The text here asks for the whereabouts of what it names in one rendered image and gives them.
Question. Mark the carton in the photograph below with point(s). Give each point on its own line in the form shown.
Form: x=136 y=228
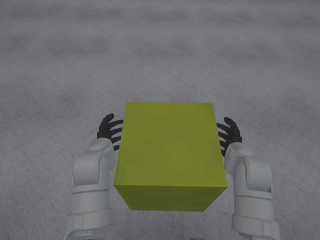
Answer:
x=169 y=157

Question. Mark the robot right hand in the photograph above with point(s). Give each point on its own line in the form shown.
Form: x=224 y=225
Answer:
x=233 y=134

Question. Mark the right robot forearm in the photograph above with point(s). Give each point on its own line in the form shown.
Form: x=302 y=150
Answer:
x=254 y=216

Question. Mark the left robot forearm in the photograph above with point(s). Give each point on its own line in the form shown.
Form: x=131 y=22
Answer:
x=89 y=208

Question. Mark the robot left hand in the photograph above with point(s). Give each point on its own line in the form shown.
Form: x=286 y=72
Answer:
x=105 y=132

